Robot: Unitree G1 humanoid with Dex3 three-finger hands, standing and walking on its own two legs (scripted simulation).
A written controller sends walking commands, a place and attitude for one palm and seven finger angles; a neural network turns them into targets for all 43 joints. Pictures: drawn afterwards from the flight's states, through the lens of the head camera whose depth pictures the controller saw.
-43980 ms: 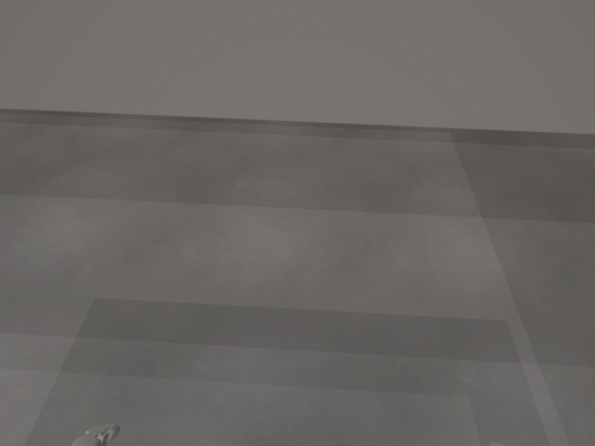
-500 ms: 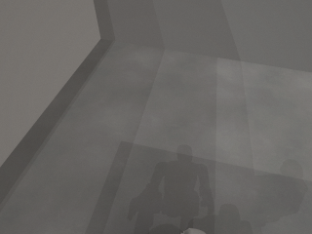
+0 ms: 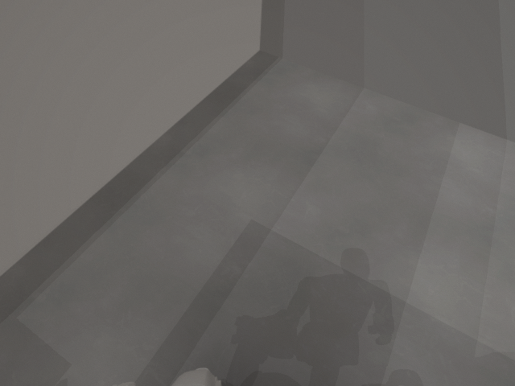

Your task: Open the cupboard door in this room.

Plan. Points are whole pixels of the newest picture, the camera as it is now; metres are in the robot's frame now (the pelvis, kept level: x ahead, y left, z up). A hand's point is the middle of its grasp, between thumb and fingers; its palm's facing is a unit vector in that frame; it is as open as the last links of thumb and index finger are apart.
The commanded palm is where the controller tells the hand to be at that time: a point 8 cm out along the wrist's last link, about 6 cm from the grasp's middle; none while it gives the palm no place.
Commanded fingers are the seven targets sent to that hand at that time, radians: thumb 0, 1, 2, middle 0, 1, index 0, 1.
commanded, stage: turn to face it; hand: left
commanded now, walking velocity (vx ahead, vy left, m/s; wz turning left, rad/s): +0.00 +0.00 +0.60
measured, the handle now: out of the picture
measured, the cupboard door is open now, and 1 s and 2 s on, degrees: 48 48 48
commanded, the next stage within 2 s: none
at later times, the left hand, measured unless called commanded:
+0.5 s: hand out of the picture +0.08 +0.17 -0.14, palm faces +0.27 -0.92 -0.30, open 7.4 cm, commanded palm none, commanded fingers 0.00 0.90 0.90 -0.20 -0.30 -0.20 -0.30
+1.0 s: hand out of the picture -0.02 +0.18 -0.16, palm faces +0.59 -0.76 -0.26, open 7.4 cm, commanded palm none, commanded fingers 0.00 0.90 0.90 -0.20 -0.30 -0.20 -0.30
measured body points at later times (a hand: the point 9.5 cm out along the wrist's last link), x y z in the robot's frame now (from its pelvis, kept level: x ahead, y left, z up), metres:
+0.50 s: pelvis +0.04 -0.05 +0.00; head +0.10 -0.06 +0.44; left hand +0.07 +0.22 -0.12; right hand +0.18 -0.28 -0.16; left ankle +0.00 +0.09 -0.67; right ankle +0.06 -0.15 -0.73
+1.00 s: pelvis +0.04 -0.04 +0.00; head +0.07 +0.00 +0.45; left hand -0.06 +0.22 -0.14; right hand +0.27 -0.19 -0.13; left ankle -0.01 +0.05 -0.73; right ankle +0.11 -0.18 -0.66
